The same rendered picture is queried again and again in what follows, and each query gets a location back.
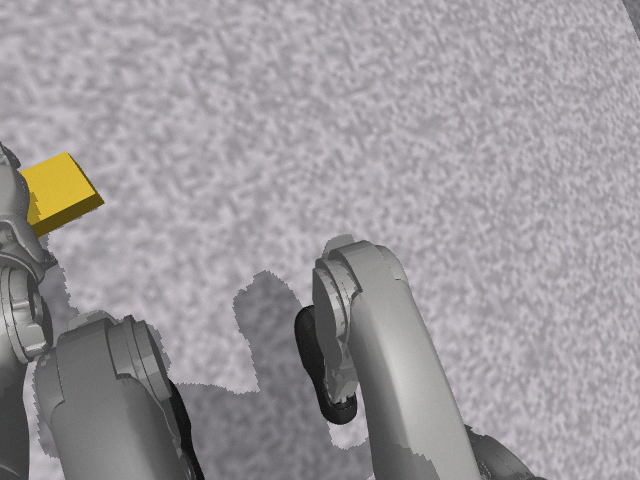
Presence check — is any carton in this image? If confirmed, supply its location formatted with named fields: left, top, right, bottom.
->
left=19, top=151, right=105, bottom=238

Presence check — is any left robot arm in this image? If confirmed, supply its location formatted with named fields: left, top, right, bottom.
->
left=0, top=215, right=53, bottom=480

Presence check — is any left robot hand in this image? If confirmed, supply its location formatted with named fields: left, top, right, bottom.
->
left=0, top=141, right=58, bottom=270

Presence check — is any right robot foot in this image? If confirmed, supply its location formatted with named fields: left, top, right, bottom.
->
left=294, top=305, right=357, bottom=425

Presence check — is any right robot hand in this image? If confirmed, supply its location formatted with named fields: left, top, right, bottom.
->
left=464, top=424, right=535, bottom=480

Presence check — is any left robot foot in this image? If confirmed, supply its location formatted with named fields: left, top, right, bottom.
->
left=168, top=378, right=205, bottom=480

